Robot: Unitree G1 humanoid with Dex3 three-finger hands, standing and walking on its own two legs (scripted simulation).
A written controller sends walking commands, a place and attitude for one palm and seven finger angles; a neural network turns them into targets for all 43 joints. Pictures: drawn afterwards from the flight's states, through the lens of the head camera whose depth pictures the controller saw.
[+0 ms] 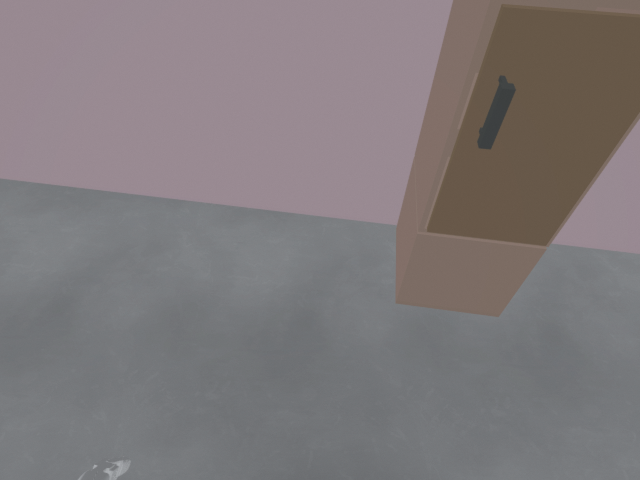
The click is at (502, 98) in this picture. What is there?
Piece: cupboard door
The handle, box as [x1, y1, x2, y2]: [477, 75, 515, 149]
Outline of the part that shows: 504,76 500,75 498,79 498,88 483,127 480,127 479,130 480,135 477,142 478,146 481,148 490,149 515,90 513,84 508,83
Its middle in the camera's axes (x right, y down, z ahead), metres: +0.36 -0.26 +0.81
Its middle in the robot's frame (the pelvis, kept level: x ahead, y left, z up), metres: +0.81 -0.32 +0.06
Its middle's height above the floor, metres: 0.83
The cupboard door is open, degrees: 0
